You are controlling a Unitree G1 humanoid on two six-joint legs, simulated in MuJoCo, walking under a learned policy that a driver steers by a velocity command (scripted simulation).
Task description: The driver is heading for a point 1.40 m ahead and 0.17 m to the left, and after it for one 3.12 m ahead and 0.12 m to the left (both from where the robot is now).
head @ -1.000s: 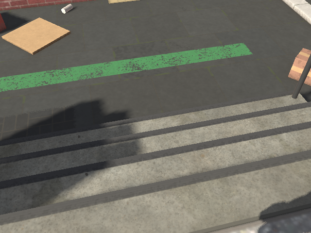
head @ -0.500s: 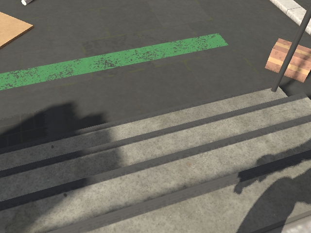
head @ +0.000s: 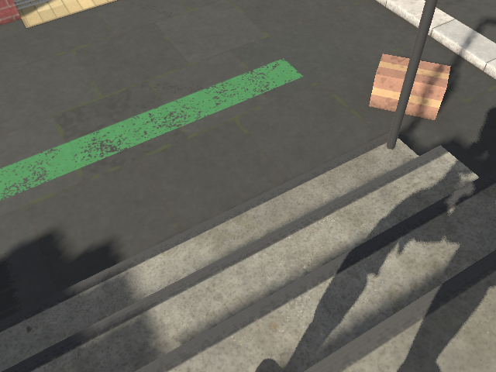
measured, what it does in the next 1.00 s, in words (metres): walks ahead: left foot, then right foot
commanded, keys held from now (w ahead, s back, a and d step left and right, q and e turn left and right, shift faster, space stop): w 0.68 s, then q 0.32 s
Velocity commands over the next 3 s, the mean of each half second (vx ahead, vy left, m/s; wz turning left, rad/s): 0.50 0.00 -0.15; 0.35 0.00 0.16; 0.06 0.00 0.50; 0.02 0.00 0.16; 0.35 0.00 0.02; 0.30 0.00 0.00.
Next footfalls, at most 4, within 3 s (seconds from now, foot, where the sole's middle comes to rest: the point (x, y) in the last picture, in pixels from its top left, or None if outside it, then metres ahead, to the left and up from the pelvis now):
0.20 left None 0.24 0.10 -0.78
0.74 right None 0.47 -0.13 -0.78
1.26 left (256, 352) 0.58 0.08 -0.93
1.90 right None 0.46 -0.19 -0.78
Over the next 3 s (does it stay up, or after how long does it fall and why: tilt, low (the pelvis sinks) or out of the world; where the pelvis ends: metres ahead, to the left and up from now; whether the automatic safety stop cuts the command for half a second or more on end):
stays up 0.74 0.00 -0.20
